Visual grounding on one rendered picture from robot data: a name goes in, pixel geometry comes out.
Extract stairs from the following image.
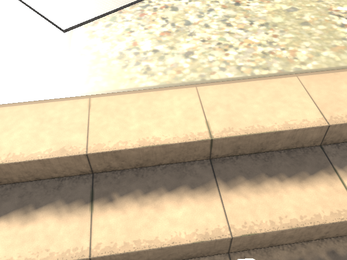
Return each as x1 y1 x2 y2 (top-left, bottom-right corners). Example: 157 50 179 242
0 123 347 260

